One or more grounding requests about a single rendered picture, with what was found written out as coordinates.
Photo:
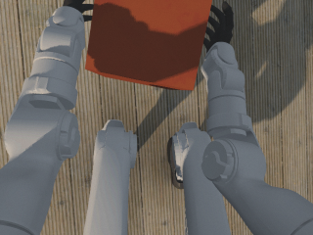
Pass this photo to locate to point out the robot left forearm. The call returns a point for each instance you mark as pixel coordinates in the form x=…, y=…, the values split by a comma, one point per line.
x=56, y=64

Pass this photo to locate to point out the right robot upper arm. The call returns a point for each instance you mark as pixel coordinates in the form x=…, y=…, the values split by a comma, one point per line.
x=237, y=169

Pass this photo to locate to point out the robot right shin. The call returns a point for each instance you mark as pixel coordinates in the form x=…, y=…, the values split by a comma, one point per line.
x=205, y=136

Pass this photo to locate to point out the carton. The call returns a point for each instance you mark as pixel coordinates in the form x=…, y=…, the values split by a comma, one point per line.
x=150, y=42

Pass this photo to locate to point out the robot left hand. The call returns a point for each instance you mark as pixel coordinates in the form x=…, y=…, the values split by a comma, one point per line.
x=77, y=4

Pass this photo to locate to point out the robot right forearm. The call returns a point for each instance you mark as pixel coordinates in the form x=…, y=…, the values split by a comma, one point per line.
x=226, y=98

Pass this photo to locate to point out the robot left thigh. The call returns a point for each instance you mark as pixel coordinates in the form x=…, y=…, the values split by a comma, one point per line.
x=107, y=212

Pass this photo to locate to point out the robot right hand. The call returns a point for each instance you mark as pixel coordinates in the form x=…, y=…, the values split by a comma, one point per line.
x=223, y=28

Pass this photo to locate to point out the left robot upper arm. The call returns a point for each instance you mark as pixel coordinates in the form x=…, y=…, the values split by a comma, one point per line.
x=38, y=141

